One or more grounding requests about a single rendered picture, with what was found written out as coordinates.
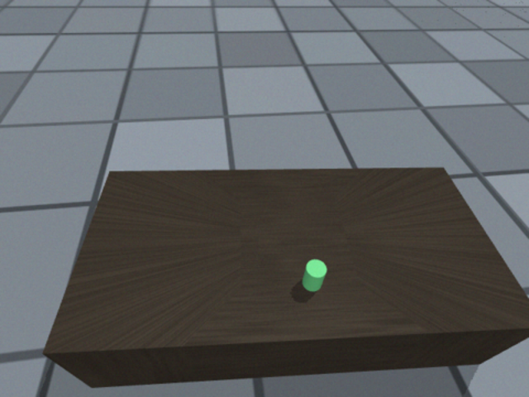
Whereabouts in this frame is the can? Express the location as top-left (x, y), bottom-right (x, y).
top-left (303, 260), bottom-right (326, 292)

